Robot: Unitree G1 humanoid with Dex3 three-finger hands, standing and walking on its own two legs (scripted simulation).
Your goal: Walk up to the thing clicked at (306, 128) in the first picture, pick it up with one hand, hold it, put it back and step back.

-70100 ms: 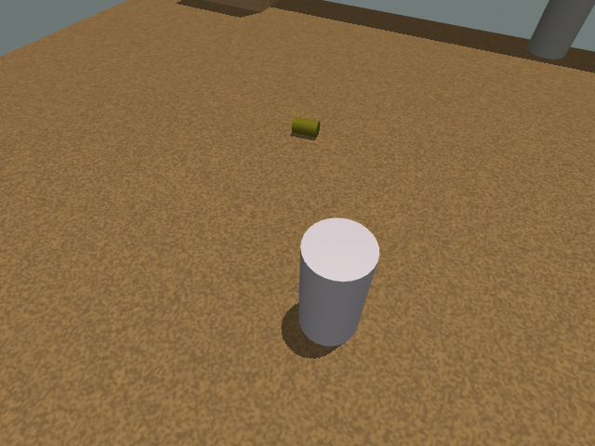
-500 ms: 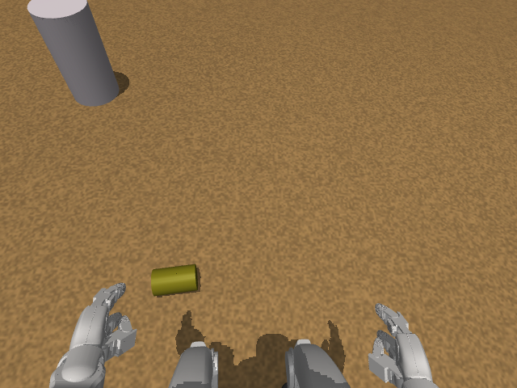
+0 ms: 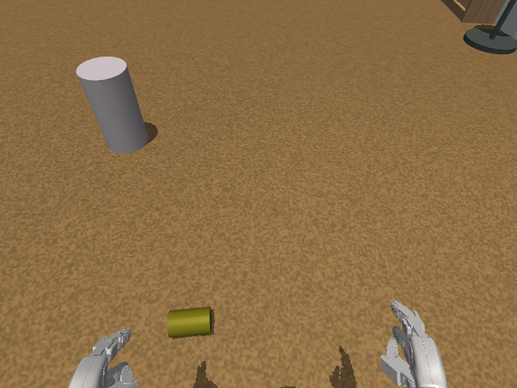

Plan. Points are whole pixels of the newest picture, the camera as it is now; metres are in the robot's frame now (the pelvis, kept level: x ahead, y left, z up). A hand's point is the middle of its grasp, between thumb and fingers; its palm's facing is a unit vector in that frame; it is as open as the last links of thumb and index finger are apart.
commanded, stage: home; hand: left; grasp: from above
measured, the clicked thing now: (190, 321) +0.46 +0.22 -0.67
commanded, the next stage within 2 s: stand in 1.78 s
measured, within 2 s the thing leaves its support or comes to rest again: neither
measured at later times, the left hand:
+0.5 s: hand (135, 380) +0.17 +0.18 -0.05, palm faces +0.04 -0.98 -0.19, open 7.4 cm
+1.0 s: hand (136, 387) +0.16 +0.18 -0.05, palm faces +0.04 -0.98 -0.19, open 7.4 cm
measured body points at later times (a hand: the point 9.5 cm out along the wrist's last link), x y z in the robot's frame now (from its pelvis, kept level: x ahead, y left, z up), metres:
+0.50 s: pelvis +0.00 +0.00 +0.00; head +0.03 +0.01 +0.45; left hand +0.16 +0.23 -0.03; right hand +0.16 -0.24 -0.07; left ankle +0.00 +0.12 -0.68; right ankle -0.01 -0.13 -0.68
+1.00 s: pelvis +0.00 +0.00 +0.00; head +0.02 +0.00 +0.45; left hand +0.16 +0.23 -0.03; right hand +0.16 -0.24 -0.06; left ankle +0.00 +0.12 -0.68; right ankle -0.01 -0.13 -0.68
